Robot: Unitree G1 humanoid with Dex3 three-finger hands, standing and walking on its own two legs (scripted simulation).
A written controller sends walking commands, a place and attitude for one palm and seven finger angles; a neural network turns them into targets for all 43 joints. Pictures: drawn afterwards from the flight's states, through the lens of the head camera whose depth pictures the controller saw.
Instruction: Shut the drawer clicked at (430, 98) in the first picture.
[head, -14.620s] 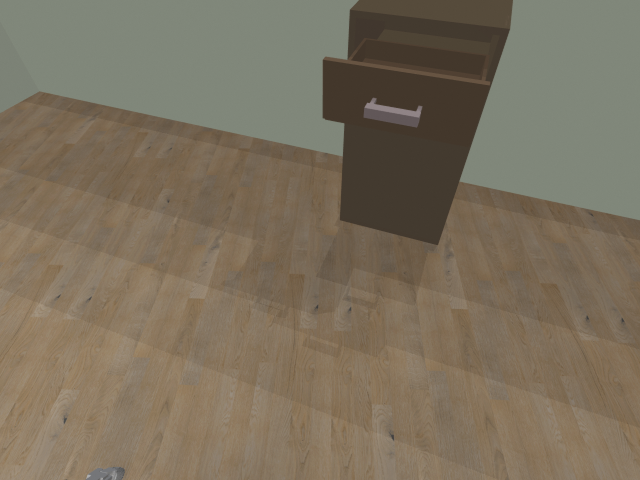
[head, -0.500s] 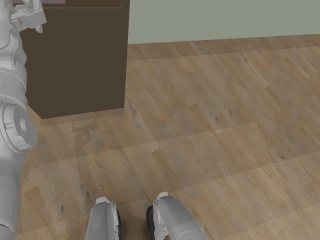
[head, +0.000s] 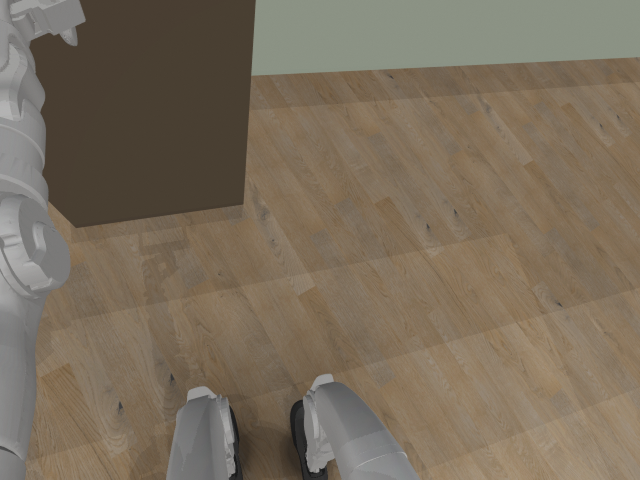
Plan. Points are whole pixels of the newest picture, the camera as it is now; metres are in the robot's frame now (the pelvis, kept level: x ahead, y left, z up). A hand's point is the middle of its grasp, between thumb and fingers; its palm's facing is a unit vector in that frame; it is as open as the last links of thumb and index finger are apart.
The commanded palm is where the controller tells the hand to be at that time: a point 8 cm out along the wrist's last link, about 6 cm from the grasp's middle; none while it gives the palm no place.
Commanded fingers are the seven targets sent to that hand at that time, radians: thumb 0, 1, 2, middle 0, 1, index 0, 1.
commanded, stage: pull the fist back off the drawer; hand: left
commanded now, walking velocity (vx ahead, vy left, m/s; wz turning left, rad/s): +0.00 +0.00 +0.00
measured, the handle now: out of the picture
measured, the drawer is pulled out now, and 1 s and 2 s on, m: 0.00 0.00 0.00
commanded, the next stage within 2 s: draw the hand back to the body in 0.34 s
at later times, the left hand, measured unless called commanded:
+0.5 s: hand (85, 5) +0.61 +0.15 +0.10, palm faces +0.09 -0.99 -0.04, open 3.0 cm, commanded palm +0.56 +0.18 +0.12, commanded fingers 0.00 0.90 0.90 -1.40 -1.60 -1.40 -1.60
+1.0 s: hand out of the picture +0.43 +0.19 +0.17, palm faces +0.10 -0.99 -0.10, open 3.3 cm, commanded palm +0.39 +0.23 +0.19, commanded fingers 0.00 0.90 0.90 -1.40 -1.60 -1.40 -1.60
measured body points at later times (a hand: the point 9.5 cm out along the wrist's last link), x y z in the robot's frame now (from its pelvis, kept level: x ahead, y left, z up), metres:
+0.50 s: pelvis +0.03 -0.01 +0.02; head +0.20 +0.02 +0.44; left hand +0.60 +0.20 +0.11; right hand -0.01 -0.26 -0.08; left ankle +0.06 +0.08 -0.63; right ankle +0.03 -0.12 -0.63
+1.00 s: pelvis +0.07 -0.02 +0.08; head +0.10 -0.02 +0.53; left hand +0.42 +0.24 +0.18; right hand +0.22 -0.27 -0.01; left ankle +0.06 +0.08 -0.63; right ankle +0.03 -0.12 -0.63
